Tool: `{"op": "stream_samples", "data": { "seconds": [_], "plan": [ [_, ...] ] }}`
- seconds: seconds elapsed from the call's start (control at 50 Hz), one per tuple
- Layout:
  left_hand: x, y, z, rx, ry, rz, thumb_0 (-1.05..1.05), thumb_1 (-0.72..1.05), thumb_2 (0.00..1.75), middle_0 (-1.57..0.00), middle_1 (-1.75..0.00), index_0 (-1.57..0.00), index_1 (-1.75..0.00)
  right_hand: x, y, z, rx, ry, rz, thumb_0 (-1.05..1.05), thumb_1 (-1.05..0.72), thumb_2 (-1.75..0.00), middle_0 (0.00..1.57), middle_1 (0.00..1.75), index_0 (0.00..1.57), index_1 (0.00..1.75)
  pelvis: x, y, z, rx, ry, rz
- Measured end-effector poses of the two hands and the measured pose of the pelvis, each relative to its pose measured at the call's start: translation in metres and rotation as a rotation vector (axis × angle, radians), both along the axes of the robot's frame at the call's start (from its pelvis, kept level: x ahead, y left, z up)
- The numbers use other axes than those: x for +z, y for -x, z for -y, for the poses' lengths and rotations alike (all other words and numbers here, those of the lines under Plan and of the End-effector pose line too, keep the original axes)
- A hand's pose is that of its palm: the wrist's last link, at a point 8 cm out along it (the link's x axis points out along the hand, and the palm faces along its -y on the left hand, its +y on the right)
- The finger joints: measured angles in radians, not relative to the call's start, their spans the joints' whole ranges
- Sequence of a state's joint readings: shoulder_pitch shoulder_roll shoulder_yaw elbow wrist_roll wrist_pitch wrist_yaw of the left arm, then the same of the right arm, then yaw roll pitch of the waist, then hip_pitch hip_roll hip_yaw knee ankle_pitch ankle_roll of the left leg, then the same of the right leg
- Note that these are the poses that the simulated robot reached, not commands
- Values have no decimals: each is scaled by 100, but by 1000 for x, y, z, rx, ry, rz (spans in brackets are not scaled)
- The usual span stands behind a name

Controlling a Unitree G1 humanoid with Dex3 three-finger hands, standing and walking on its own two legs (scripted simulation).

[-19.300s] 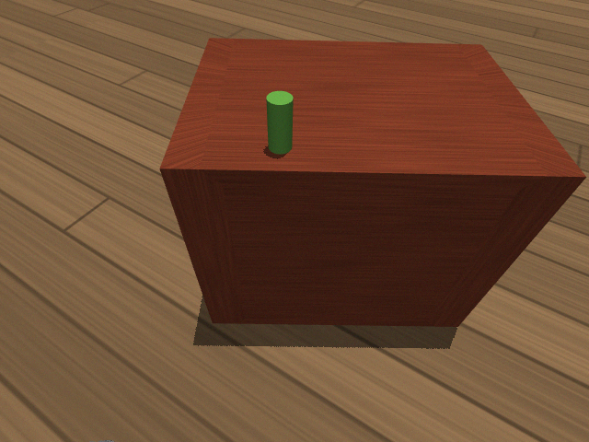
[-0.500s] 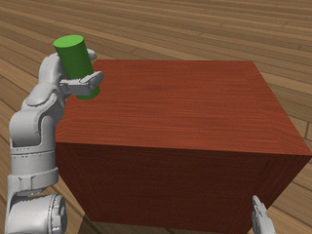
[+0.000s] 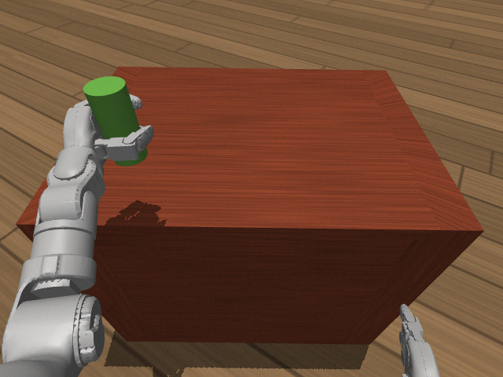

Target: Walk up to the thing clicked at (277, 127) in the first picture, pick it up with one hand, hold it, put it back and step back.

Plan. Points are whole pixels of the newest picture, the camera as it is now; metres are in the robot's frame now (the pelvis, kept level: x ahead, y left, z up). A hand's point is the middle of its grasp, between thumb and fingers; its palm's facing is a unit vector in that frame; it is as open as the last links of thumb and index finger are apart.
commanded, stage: crouch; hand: left
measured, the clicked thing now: (118, 124) +0.43 +0.19 +0.20
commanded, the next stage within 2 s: lower in 0.62 s
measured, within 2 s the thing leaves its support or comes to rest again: neither
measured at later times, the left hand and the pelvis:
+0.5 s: hand (137, 137) +0.46 +0.19 +0.15, palm faces +0.16 -0.99 +0.02, open 7.5 cm; pelvis +0.02 +0.00 +0.00, yaw +0 degrees
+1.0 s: hand (143, 155) +0.48 +0.19 +0.10, palm faces +0.16 -0.99 +0.01, open 7.5 cm; pelvis +0.01 +0.00 -0.01, yaw +0 degrees
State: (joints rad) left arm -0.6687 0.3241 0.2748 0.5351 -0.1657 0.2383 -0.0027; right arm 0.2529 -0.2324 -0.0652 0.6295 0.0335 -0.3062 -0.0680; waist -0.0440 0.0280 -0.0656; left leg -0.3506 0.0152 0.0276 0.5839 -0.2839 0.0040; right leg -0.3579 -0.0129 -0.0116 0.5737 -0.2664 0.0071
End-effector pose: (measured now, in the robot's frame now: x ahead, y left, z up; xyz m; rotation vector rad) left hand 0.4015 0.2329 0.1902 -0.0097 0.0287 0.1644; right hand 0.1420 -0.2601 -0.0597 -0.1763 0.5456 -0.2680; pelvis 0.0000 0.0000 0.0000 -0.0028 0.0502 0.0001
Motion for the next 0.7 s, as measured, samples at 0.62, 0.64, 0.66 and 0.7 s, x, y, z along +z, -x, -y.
{"op": "stream_samples", "data": {
  "seconds": [0.62, 0.64, 0.66, 0.7],
  "plan": [
    [-47, -35, -8, 1, 1, -13, 1, -11, 114, -87, -108, -88, -108, -11, -13, -6, -2, -15, -146, -1, 53, -6, 5, 5, 6, 5, 1, -22, -3, -3, 6, -64],
    [-47, -36, -8, -1, 0, -8, 1, -11, 114, -87, -108, -88, -108, -12, -13, -6, 0, -15, -150, -1, 53, -6, 5, 5, 6, 5, 1, -22, -3, -2, 7, -65],
    [-47, -37, -8, -3, 1, -3, 1, -11, 114, -87, -108, -88, -108, -12, -14, -6, 1, -15, -154, -1, 52, -6, 5, 5, 6, 5, 1, -22, -3, -2, 7, -66],
    [-46, -38, -8, -10, 1, 5, 1, -11, 114, -87, -108, -88, -108, -12, -15, -7, 2, -15, -159, -1, 52, -6, 5, 5, 6, 5, 1, -22, -3, 0, 8, -69]
  ]
}}
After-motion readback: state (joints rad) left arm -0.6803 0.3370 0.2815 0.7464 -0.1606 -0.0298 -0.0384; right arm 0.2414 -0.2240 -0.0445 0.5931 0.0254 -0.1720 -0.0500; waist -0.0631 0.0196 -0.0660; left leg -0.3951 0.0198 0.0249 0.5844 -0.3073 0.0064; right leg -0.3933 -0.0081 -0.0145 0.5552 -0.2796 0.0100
